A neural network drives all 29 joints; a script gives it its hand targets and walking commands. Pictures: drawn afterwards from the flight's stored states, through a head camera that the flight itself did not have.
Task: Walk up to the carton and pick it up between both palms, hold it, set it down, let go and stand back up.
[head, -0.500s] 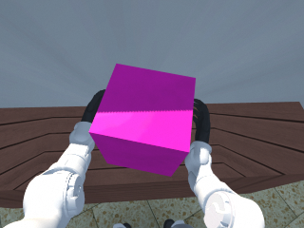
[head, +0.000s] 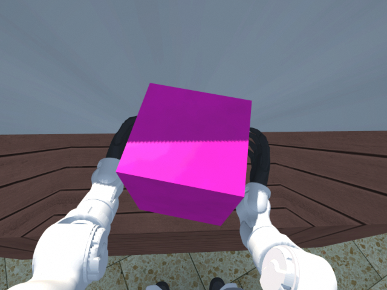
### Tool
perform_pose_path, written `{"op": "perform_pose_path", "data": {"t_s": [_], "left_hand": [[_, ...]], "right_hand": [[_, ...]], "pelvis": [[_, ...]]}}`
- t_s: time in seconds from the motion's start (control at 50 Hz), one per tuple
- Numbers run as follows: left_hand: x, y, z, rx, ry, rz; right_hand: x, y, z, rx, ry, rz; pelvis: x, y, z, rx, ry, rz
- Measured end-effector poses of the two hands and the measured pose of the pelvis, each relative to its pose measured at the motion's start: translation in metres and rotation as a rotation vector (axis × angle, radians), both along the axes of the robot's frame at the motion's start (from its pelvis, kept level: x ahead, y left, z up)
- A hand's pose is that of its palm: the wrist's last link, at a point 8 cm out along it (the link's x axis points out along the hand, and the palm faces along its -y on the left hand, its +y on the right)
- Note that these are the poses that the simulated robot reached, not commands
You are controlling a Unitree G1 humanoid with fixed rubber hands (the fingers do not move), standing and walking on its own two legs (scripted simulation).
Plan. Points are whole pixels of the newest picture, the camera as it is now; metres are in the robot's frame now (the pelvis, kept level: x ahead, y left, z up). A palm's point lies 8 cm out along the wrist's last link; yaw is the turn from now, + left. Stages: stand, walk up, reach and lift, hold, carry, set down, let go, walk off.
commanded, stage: reach and lift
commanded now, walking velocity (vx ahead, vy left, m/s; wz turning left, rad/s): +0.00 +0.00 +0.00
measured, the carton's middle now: (188, 161) +0.40 +0.00 -0.03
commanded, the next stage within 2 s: none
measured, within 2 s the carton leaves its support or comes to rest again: leaves its support in 0.48 s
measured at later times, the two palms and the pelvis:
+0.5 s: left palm (119, 162) +0.39 +0.14 +0.00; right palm (262, 177) +0.34 -0.15 +0.00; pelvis -0.01 +0.00 +0.00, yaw +0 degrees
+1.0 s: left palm (100, 146) +0.36 +0.14 +0.12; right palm (294, 127) +0.36 -0.16 +0.16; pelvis -0.02 -0.02 +0.02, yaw +2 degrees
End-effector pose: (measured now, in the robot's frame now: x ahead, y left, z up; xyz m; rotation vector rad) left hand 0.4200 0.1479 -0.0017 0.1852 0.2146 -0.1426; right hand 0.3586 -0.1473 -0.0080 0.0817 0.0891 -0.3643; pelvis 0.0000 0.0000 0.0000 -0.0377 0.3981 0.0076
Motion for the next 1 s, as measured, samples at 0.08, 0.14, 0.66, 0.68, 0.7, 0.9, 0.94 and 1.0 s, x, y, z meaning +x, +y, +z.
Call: {"op": "perform_pose_path", "data": {"t_s": [0.08, 0.14, 0.66, 0.68, 0.7, 0.9, 0.94, 1.0], "left_hand": [[-0.005, -0.002, 0.000, -0.003, 0.003, 0.003], [-0.008, -0.002, -0.001, -0.008, 0.008, 0.009], [-0.043, -0.006, 0.016, -0.084, 0.059, 0.111], [-0.045, -0.006, 0.020, -0.097, 0.048, 0.118], [-0.047, -0.006, 0.025, -0.108, 0.035, 0.124], [-0.058, -0.005, 0.091, -0.076, -0.030, 0.174], [-0.060, -0.004, 0.104, -0.047, -0.023, 0.183], [-0.059, -0.005, 0.125, -0.036, -0.028, 0.198]], "right_hand": [[-0.004, -0.002, 0.000, 0.010, 0.004, -0.002], [-0.007, -0.002, -0.001, 0.019, 0.010, -0.002], [-0.015, -0.008, 0.033, 0.086, 0.068, 0.064], [-0.015, -0.008, 0.040, 0.091, 0.055, 0.070], [-0.015, -0.008, 0.047, 0.093, 0.040, 0.076], [-0.007, -0.008, 0.125, 0.100, -0.007, 0.152], [-0.003, -0.007, 0.142, 0.091, 0.008, 0.169], [0.003, -0.008, 0.168, 0.062, 0.012, 0.192]], "pelvis": [[-0.001, 0.000, 0.000, 0.000, 0.000, 0.000], [-0.003, -0.001, 0.000, 0.000, -0.002, 0.000], [-0.008, -0.004, 0.003, 0.003, -0.069, 0.001], [-0.008, -0.004, 0.004, 0.004, -0.079, 0.001], [-0.008, -0.004, 0.004, 0.005, -0.089, 0.002], [-0.017, -0.012, 0.011, 0.028, -0.210, 0.011], [-0.018, -0.015, 0.014, 0.037, -0.237, 0.014], [-0.019, -0.021, 0.016, 0.050, -0.273, 0.017]]}}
